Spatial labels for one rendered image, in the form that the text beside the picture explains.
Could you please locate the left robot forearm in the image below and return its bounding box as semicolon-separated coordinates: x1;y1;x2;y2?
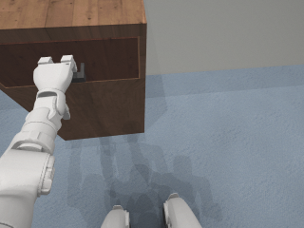
0;88;66;165

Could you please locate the robot right thigh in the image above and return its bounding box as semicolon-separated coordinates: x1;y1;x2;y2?
163;198;202;228

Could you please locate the robot left upper arm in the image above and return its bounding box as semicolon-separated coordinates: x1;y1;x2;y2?
0;149;56;228

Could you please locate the robot left shin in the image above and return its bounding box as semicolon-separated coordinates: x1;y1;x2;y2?
112;205;123;210

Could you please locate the cabinet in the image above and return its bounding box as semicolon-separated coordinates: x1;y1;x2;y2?
0;0;147;141

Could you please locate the robot left hand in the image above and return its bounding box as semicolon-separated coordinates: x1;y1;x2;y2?
33;55;78;120

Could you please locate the drawer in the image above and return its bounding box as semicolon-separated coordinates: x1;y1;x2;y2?
0;36;139;87

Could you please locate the handle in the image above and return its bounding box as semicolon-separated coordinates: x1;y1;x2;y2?
71;63;86;84

